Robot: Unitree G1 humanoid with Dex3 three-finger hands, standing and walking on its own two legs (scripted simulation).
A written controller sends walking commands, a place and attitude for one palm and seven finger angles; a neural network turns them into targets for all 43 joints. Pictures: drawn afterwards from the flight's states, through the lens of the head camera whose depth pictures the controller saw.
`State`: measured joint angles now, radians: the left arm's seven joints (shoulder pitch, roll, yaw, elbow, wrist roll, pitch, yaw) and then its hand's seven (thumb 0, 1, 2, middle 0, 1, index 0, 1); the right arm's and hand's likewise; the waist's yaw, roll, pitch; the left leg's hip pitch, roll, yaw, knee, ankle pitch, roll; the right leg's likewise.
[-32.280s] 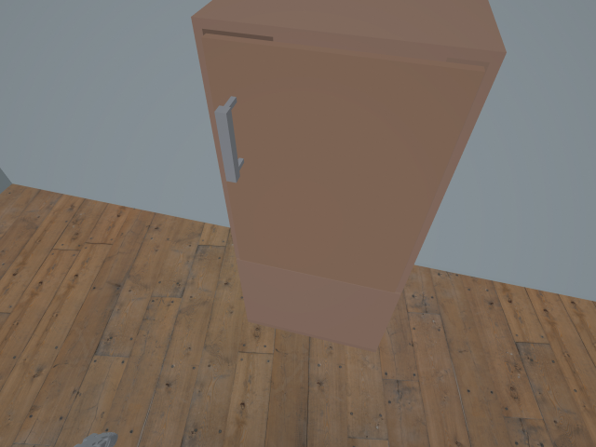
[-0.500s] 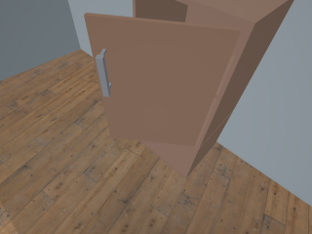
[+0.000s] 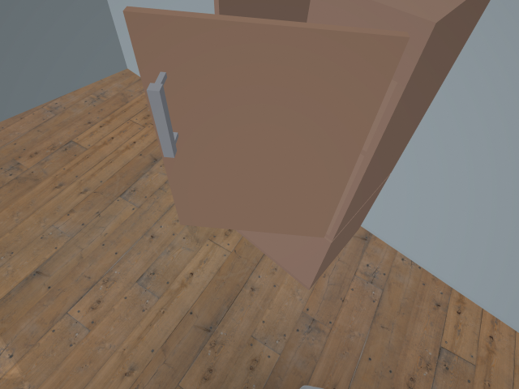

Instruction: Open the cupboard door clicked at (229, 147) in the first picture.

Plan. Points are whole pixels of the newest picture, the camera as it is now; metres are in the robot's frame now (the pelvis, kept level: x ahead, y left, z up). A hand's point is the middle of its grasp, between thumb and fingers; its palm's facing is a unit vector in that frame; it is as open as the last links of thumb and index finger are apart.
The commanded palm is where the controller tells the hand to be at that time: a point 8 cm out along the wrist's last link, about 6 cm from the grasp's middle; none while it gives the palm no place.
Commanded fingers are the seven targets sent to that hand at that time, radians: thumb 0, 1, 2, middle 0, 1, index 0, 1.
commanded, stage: come to a stop and stand still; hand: left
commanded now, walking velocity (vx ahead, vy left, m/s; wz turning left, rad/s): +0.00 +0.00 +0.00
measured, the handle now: (166, 116) +0.55 +0.21 +0.09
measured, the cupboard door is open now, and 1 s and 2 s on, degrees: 38 38 38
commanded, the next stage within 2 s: look again from close up in 1.30 s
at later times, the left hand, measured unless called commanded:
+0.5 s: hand out of the picture +0.04 +0.22 -0.15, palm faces -0.01 -0.96 -0.29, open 7.4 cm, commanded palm none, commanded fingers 0.00 0.90 0.90 -0.20 -0.30 -0.20 -0.30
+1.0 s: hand out of the picture +0.13 +0.17 -0.14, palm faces -0.02 -0.96 -0.29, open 7.4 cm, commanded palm none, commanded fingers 0.00 0.90 0.90 -0.20 -0.30 -0.20 -0.30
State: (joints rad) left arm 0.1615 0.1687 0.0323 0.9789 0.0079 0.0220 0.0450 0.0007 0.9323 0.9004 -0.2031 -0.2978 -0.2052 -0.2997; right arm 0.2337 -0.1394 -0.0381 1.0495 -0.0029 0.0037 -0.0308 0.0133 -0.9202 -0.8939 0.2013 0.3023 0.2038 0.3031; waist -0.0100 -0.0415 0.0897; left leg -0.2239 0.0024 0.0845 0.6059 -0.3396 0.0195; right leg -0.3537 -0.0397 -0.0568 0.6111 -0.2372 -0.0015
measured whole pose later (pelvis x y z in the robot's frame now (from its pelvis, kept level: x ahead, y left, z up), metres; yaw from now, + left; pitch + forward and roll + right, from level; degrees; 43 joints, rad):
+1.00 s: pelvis +0.04 -0.04 +0.02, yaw +0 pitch +0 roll +1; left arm 0.10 0.24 -0.01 1.07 0.01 -0.02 0.01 0.01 0.91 0.90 -0.20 -0.30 -0.21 -0.30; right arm 0.20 -0.25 0.01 1.09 -0.02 -0.02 -0.01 0.01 -0.90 -0.89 0.20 0.30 0.20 0.30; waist -0.01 0.02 0.06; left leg -0.06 0.03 0.07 0.36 -0.29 -0.03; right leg -0.23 0.00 -0.07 0.46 -0.23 -0.05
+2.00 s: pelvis +0.04 -0.03 +0.02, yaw +1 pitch -1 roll +0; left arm 0.23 0.20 0.03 0.96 -0.03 0.03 0.02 0.01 0.91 0.90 -0.20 -0.30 -0.21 -0.30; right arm 0.26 -0.18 0.01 1.09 0.00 -0.03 -0.02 0.01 -0.90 -0.89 0.20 0.30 0.21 0.30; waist 0.00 0.00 0.06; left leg -0.09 0.03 0.06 0.40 -0.30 -0.01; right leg -0.22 0.00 -0.08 0.44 -0.21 -0.03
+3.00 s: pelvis +0.00 +0.00 -0.03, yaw +3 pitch +7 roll -1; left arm 0.21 0.34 0.31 0.12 -0.34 -0.26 -0.43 0.01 -0.11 0.47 -0.28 -0.95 -0.28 -0.95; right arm 0.29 -0.30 0.03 0.58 0.04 -0.28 -0.07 0.02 -0.90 -0.89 0.20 0.30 0.21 0.30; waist 0.00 0.02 -0.06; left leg -0.52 0.01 0.02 0.87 -0.47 0.02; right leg -0.60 -0.05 -0.10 0.81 -0.33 -0.01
